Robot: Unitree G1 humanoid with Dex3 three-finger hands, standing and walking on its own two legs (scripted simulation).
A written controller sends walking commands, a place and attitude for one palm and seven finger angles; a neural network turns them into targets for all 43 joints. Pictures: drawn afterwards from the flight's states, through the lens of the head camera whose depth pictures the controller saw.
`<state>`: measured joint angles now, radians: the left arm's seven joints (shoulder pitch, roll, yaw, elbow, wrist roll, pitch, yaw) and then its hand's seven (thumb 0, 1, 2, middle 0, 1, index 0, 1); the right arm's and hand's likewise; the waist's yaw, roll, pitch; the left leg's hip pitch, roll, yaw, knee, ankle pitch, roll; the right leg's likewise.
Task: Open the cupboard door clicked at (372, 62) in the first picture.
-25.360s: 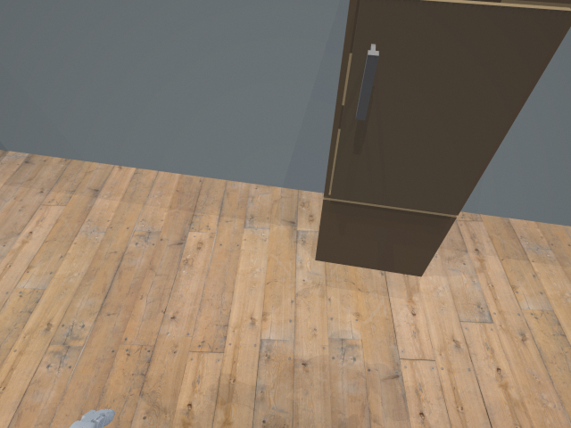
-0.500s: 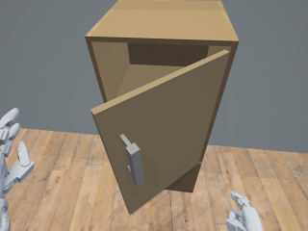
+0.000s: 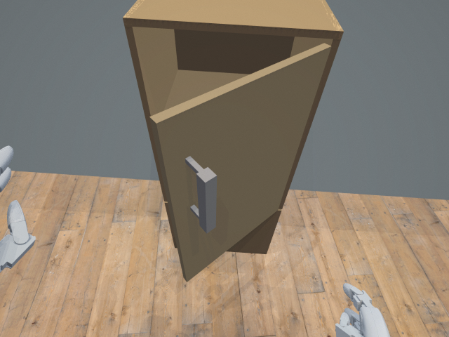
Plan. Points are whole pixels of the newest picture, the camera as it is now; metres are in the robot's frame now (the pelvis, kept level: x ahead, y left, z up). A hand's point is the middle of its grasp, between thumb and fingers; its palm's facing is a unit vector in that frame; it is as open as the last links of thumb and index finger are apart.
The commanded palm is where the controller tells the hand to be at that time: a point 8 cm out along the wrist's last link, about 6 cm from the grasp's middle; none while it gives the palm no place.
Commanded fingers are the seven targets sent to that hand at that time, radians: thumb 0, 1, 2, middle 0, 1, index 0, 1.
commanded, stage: step back with the hand held close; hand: left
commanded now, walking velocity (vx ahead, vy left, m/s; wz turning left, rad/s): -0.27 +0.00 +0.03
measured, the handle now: (200, 196) +0.34 +0.07 +0.08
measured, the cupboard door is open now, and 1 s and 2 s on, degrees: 44 44 44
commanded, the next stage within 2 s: stop stepping back and stand still in 0.56 s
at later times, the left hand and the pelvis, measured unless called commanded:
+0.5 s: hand out of the picture +0.12 +0.29 +0.17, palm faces +0.46 -0.76 -0.46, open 7.4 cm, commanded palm +0.05 +0.32 +0.18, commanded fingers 0.00 0.90 0.90 -0.20 -0.30 -0.20 -0.30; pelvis -0.08 +0.02 +0.00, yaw +2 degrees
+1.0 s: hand out of the picture +0.04 +0.27 +0.17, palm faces +0.43 -0.83 -0.36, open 7.4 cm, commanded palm -0.02 +0.30 +0.18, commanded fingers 0.00 0.90 0.90 -0.20 -0.30 -0.20 -0.30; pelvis -0.18 +0.01 -0.01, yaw -4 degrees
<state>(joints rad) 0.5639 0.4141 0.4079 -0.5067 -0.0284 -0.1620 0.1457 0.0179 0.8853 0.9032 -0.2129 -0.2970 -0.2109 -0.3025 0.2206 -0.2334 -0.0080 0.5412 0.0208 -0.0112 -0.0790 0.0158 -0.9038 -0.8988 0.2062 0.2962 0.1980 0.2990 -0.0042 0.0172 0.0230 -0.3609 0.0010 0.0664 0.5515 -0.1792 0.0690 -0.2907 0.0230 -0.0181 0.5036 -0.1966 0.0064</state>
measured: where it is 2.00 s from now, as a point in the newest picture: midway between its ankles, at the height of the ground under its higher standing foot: outside the picture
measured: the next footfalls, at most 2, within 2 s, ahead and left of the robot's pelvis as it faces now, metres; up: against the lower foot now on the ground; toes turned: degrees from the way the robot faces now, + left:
right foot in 0.76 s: -0.22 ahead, -0.09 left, +0.00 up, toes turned -3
left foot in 0.90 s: -0.03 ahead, +0.09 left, +0.00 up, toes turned -3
